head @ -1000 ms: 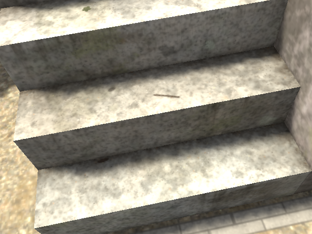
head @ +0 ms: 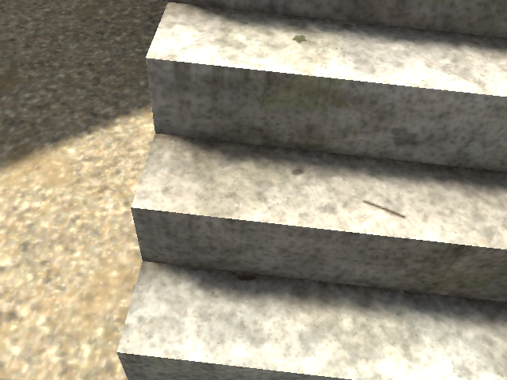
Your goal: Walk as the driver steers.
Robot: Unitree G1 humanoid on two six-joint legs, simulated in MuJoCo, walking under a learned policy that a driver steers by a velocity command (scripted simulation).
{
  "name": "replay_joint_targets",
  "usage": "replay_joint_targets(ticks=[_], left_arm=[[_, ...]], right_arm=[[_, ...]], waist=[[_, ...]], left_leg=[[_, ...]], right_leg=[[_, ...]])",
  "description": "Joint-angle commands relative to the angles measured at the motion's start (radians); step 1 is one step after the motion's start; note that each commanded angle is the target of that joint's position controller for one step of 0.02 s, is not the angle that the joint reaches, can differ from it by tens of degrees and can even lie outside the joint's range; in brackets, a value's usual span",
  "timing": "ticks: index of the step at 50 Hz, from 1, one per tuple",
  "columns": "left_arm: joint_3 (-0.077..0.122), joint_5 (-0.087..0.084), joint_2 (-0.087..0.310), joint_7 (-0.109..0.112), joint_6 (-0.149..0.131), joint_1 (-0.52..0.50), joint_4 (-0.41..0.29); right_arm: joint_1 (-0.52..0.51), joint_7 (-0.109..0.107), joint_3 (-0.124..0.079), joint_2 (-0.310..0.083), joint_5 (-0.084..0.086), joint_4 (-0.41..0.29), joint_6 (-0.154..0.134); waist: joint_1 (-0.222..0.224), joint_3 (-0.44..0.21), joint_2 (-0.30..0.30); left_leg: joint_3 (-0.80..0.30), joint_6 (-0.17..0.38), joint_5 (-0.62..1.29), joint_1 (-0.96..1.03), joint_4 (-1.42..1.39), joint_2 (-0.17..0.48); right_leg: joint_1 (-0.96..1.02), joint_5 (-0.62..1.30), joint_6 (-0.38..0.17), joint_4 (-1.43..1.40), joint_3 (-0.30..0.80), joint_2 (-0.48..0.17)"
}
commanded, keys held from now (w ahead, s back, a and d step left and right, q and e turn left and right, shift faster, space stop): w+e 0.68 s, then w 0.24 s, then w+q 0.08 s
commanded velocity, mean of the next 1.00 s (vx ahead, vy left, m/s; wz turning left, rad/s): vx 0.45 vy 0.00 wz -0.31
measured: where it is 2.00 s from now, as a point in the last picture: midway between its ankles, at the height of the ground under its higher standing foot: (302, 368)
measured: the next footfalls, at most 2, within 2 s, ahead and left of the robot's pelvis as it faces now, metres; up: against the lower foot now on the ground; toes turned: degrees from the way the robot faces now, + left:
right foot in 0.32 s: +0.18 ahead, -0.13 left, +0.00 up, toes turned -8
left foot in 0.72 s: +0.30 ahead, +0.04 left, +0.00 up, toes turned -19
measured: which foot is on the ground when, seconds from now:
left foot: down 0.00-0.32, up 0.34-0.70, down 0.72-1.00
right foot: up 0.00-0.30, down 0.32-0.72, up 0.74-1.00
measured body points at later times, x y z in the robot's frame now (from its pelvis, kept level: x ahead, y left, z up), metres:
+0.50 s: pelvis +0.15 -0.04 +0.00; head +0.17 -0.07 +0.45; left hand +0.33 +0.20 -0.09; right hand +0.28 -0.33 -0.09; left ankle +0.15 +0.11 -0.65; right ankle +0.14 -0.13 -0.74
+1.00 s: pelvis +0.25 -0.07 +0.00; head +0.30 -0.05 +0.45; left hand +0.55 +0.03 -0.08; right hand +0.15 -0.32 -0.10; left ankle +0.27 +0.05 -0.74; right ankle +0.19 -0.20 -0.53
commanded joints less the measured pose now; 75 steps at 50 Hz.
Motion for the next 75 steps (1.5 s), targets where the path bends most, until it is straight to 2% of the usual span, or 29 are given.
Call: replay_joint_targets(ticks=[1, 11, 16, 17, 18, 20, 22, 24, 28, 33, 35, 36, 37, 38, 39, 41, 47, 48, 53, 55, 58, 59, 60, 61, 62, 63, 64, 66, 75], left_arm=[[0.011, -0.003, 0.056, -0.008, -0.035, -0.034, -0.054], [-0.03, -0.025, 0.001, -0.033, -0.044, -0.143, -0.127], [0.013, -0.016, 0.078, -0.027, -0.06, 0.062, -0.109], [0.049, -0.003, 0.198, -0.019, -0.061, 0.173, -0.105], [0.052, 0.002, 0.21, -0.021, -0.06, 0.246, -0.084], [0.022, -0.01, 0.088, -0.011, -0.049, 0.159, -0.099], [0.007, -0.008, 0.056, 0.001, -0.039, 0.046, -0.134], [0.004, 0.011, 0.049, 0.004, -0.03, -0.012, -0.157], [0.013, -0.012, 0.072, 0.014, 0.011, -0.068, -0.197], [0.003, -0.017, 0.042, 0.036, 0.037, -0.097, -0.256], [-0.009, -0.035, 0.009, 0.037, 0.036, -0.137, -0.283], [-0.029, -0.037, -0.052, 0.031, 0.028, -0.143, -0.299], [-0.059, 0.004, -0.137, 0.019, 0.011, -0.063, -0.317], [-0.025, -0.018, -0.033, 0.011, 0.009, 0.08, -0.274], [-0.001, -0.025, 0.055, 0.013, 0.02, 0.038, -0.25], [-0.009, -0.014, 0.019, 0.009, 0.023, -0.05, -0.267], [-0.072, -0.014, -0.099, -0.024, -0.008, -0.18, -0.311], [-0.051, 0.088, -0.067, -0.029, 0.035, -0.238, -0.35], [-0.096, 0.039, -0.149, -0.047, 0.061, -0.186, -0.341], [-0.078, 0.02, -0.131, -0.013, 0.046, -0.107, -0.312], [-0.05, 0.042, -0.084, 0.015, -0.016, 0.088, -0.222], [-0.047, 0.066, -0.072, 0.009, -0.039, 0.136, -0.186], [-0.037, 0.074, -0.017, -0.003, -0.031, 0.181, -0.184], [0.006, 0.075, 0.079, -0.008, -0.01, 0.206, -0.191], [0.021, 0.059, 0.098, -0.014, 0.005, 0.111, -0.205], [0.003, 0.047, 0.036, -0.012, -0.001, 0.019, -0.2], [-0.023, 0.042, -0.044, -0.009, -0.016, 0.027, -0.149], [-0.043, 0.063, -0.105, 0.005, -0.029, 0.135, -0.061], [-0.016, 0.043, 0.007, 0.014, -0.063, 0.227, 0.054]], right_arm=[[-0.058, -0.012, -0.035, -0.142, -0.007, -0.074, -0.039], [-0.016, 0.011, -0.053, -0.151, 0.002, -0.03, -0.042], [-0.073, -0.023, -0.057, -0.152, 0.017, -0.073, -0.025], [-0.095, -0.03, -0.038, -0.114, -0.006, -0.137, -0.041], [-0.064, -0.021, -0.014, -0.047, -0.036, -0.144, -0.061], [-0.099, 0.01, -0.028, -0.121, 0.007, -0.138, -0.079], [-0.165, -0.002, -0.026, -0.11, -0.031, -0.164, -0.074], [-0.112, -0.003, -0.003, -0.04, -0.043, -0.166, -0.055], [-0.081, -0.015, 0.027, 0.018, -0.034, -0.161, -0.018], [-0.097, -0.032, 0.007, -0.049, -0.004, -0.224, -0.004], [-0.023, -0.021, -0.003, -0.045, -0.029, -0.2, -0.019], [0.014, -0.01, -0.002, -0.046, -0.052, -0.181, -0.033], [0.027, -0.004, -0.009, -0.104, -0.063, -0.181, -0.037], [-0.01, -0.004, -0.025, -0.106, -0.068, -0.19, -0.043], [-0.002, -0.007, -0.029, -0.086, -0.041, -0.199, -0.037], [0.041, -0.021, -0.025, -0.071, -0.023, -0.161, -0.023], [0.188, -0.067, -0.02, -0.06, -0.016, -0.065, -0.015], [0.124, -0.041, -0.03, -0.105, -0.025, -0.044, -0.029], [-0.043, -0.035, -0.027, -0.081, -0.027, -0.064, -0.039], [-0.019, -0.027, -0.041, -0.096, -0.04, -0.056, -0.046], [-0.025, -0.012, -0.049, -0.069, 0.003, -0.058, -0.024], [-0.019, -0.002, -0.038, -0.005, 0.005, -0.087, -0.019], [0.097, -0.002, -0.012, 0.128, 0.012, -0.119, -0.009], [0.199, -0.031, -0.025, 0.081, 0.001, -0.068, 0.024], [0.097, -0.045, -0.036, 0.062, -0.036, -0.097, 0.04], [-0.068, -0.055, -0.036, 0.075, -0.065, -0.162, 0.047], [-0.172, -0.055, -0.024, 0.092, -0.07, -0.205, 0.049], [-0.21, -0.043, -0.01, 0.099, -0.06, -0.257, 0.055], [-0.438, -0.044, 0.021, 0.137, -0.06, -0.403, 0.103]], waist=[[-0.003, -0.036, 0.147], [-0.067, 0.022, 0.111], [0.057, -0.181, 0.086], [0.079, -0.25, -0.089], [0.074, -0.302, -0.235], [0.064, -0.184, -0.055], [0.02, -0.081, 0.033], [-0.032, -0.123, -0.012], [-0.053, -0.146, -0.115], [-0.071, -0.167, -0.153], [-0.108, -0.193, -0.123], [-0.105, -0.202, 0.003], [-0.015, -0.184, 0.298], [0.046, -0.205, 0.313], [-0.014, -0.129, 0.188], [-0.038, -0.005, 0.125], [-0.069, -0.011, 0.08], [-0.032, -0.011, 0.005], [0.019, -0.103, 0.219], [0.029, -0.166, 0.281], [0.106, -0.215, 0.155], [0.084, -0.171, 0.051], [0.007, -0.301, -0.226], [0.048, -0.424, -0.189], [0.025, -0.31, -0.139], [0.004, -0.103, -0.122], [-0.002, 0.031, -0.12], [-0.031, 0.018, -0.054], [0.018, 0.025, -0.008]], left_leg=[[-0.182, 0.142, 0.073, 0.093, -0.262, 0.216], [-0.059, 0.157, 0.337, 0.189, -0.227, 0.281], [0.062, 0.058, 0.818, 0.173, 0.23, 0.189], [0.116, -0.029, 0.52, -0.141, 0.53, 0.097], [0.036, -0.082, -0.287, -0.454, 0.746, -0.065], [-0.081, -0.06, -0.197, -0.562, 0.822, 0.054], [-0.062, -0.08, -0.087, -0.501, 0.715, 0.099], [-0.003, -0.124, -0.058, -0.385, 0.745, 0.065], [0.11, -0.161, -0.091, -0.141, 0.601, -0.02], [0.023, -0.088, -0.043, -0.114, 0.264, 0.007], [0.041, -0.05, 0.182, 0.003, -0.106, 0.01], [-0.057, -0.024, 0.345, 0.193, -0.173, 0.111], [-0.349, 0.061, 0.882, 0.381, -0.095, 0.367], [-0.558, 0.266, 0.6, 0.266, -0.095, 0.531], [-0.518, 0.305, 0.263, 0.232, -0.136, 0.483], [-0.372, 0.234, -0.099, 0.169, -0.18, 0.36], [-0.182, 0.213, 0.171, 0.235, -0.169, 0.308], [-0.113, 0.182, 0.258, 0.1, -0.178, 0.268], [0.027, 0.118, 0.563, -0.047, -0.196, 0.177], [-0.063, 0.124, 0.77, 0.083, -0.126, 0.244], [-0.053, 0.067, 0.765, 0.192, 0.259, 0.163], [-0.066, 0.039, 0.342, -0.045, 0.465, 0.107], [-0.042, -0.037, -0.287, -0.375, 0.793, -0.011], [-0.098, -0.061, -0.283, -0.412, 1.235, -0.05], [-0.061, -0.061, -0.218, -0.544, 1.571, -0.046], [-0.039, -0.062, -0.22, -0.709, 1.708, -0.03], [-0.039, -0.052, -0.23, -0.83, 1.831, -0.023], [-0.072, -0.016, -0.204, -0.889, 1.917, -0.019], [-0.054, -0.01, -0.232, -1.172, 1.877, 0.001]], right_leg=[[-0.089, 0.157, 0.015, -0.058, 0.014, -0.032], [-0.037, 0.111, -0.04, -0.36, 0.002, -0.015], [0.327, 0.241, -0.162, -0.552, -0.037, 0.079], [0.617, 0.505, -0.274, -0.559, 0.266, -0.12], [0.818, 0.557, -0.422, -0.656, 0.598, -0.276], [0.687, 0.285, -0.367, -0.71, 0.466, -0.234], [0.477, 0.389, -0.316, -0.759, 0.357, -0.18], [0.37, 0.651, -0.312, -0.726, 0.262, -0.13], [0.149, 0.699, -0.274, -0.661, 0.125, -0.03], [0.312, 0.778, -0.223, -0.544, 0.351, -0.104], [0.411, 0.826, -0.162, -0.384, 0.32, -0.035], [0.266, 0.575, -0.109, -0.199, 0.273, 0.019], [-0.045, -0.216, -0.045, 0.025, 0.226, 0.156], [-0.127, -0.35, 0.02, 0.285, 0.213, 0.131], [-0.232, -0.311, 0.061, 0.499, 0.161, 0.101], [-0.389, -0.199, 0.079, 0.7, 0.132, 0.099], [-0.576, -0.074, 0.087, 0.823, 0.118, 0.097], [-0.47, -0.048, 0.035, 0.711, 0.043, 0.095], [0.045, 0.105, -0.033, 0.046, -0.072, 0.001], [0.146, 0.131, -0.057, -0.164, -0.028, 0.028], [0.342, 0.441, -0.057, -0.745, -0.105, 0.068], [0.497, 0.665, -0.03, -0.7, -0.066, -0.023], [0.779, 1.363, -0.094, -0.496, 0.224, -0.337], [0.674, 1.056, -0.236, -0.608, 0.376, -0.443], [0.523, 0.515, -0.298, -0.718, 0.392, -0.434], [0.381, 0.223, -0.288, -0.768, 0.297, -0.374], [0.309, 0.2, -0.267, -0.777, 0.196, -0.32], [0.317, 0.183, -0.226, -0.77, 0.095, -0.289], [0.468, -0.062, -0.199, -0.9, -0.043, -0.315]])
